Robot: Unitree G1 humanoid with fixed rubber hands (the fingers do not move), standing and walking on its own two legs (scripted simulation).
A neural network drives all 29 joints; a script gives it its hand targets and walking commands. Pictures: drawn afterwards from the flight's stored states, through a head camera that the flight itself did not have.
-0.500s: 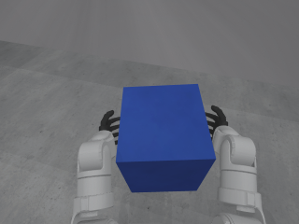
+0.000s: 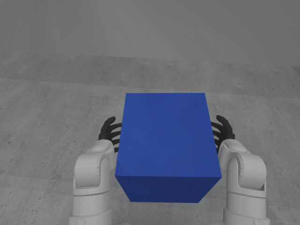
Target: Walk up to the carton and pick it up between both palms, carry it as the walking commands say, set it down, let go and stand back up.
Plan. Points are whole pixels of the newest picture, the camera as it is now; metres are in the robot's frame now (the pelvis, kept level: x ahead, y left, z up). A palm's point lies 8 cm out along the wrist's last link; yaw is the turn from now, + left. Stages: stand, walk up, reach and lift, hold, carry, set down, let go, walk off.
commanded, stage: carry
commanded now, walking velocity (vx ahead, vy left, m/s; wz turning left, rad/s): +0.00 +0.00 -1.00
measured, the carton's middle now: (164, 151) +0.30 +0.00 +0.03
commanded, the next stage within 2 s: none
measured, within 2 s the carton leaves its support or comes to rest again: neither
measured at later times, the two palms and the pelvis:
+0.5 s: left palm (188, 151) +0.27 -0.05 +0.09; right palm out of the picture +0.12 -0.30 +0.09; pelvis -0.05 -0.03 +0.00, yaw -29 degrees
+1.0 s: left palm (271, 185) +0.18 -0.20 +0.13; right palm out of the picture -0.06 -0.35 +0.13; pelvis -0.10 -0.03 +0.02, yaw -60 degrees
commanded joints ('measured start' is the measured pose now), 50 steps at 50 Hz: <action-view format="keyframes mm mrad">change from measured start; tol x32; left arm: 1 -646 -770 -546 -87 -232 -52 -82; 22 -500 -752 -554 -115 -244 4 -79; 23 -149 -819 -568 -172 -233 28 -95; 50 -399 -763 -590 -158 -255 53 -99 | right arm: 1 -676 789 636 -68 238 -46 64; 23 -179 827 706 -194 262 38 105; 26 -587 886 761 -228 327 -12 119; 50 -294 756 601 -138 192 41 81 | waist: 1 -1 -114 -319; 7 -32 341 -343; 18 -33 275 -246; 22 -13 -276 -295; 36 -19 -94 -360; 39 -38 398 -277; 50 -38 281 -220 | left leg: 1 10 -51 -104 65 -7 -23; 7 492 391 -423 -492 299 185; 11 397 328 -65 -362 783 130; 19 341 286 84 -110 600 0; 22 -188 78 -33 322 -304 -123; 35 153 -71 -148 -151 1 -1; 38 541 302 -433 -519 145 145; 41 429 386 -263 -442 673 193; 50 455 316 52 -237 717 39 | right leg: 1 193 -269 419 -362 115 -96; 5 98 -162 248 -192 276 0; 9 -183 -82 -118 374 -258 91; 17 42 -32 -269 -41 -123 83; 20 333 -132 -56 -294 156 43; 22 476 -424 418 -200 953 -155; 35 273 -234 388 -290 286 -103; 39 -216 12 -91 251 -322 84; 50 86 -37 -279 -78 -125 81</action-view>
